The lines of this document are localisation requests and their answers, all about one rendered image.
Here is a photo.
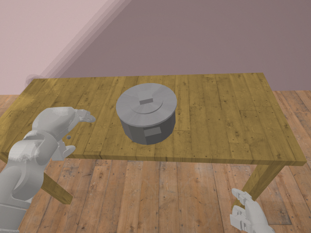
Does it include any robot left hand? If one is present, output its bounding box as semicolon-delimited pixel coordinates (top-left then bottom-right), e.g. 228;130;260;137
32;107;96;161

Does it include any left robot forearm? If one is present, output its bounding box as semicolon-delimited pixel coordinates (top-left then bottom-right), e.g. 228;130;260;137
0;130;58;233

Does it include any lid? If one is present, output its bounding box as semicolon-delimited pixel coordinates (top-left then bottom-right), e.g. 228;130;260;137
116;83;177;127

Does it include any knob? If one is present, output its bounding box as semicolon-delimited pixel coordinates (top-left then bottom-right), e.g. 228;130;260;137
138;90;153;105

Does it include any right robot forearm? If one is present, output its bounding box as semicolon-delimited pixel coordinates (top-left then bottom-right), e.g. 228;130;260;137
251;223;275;233

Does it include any robot right hand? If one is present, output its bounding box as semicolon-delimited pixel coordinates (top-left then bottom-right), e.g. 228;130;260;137
230;188;268;233

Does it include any table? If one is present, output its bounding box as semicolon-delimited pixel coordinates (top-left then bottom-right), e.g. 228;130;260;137
0;73;307;209

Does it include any pot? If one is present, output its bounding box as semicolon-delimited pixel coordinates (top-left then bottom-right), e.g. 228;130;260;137
120;112;175;145

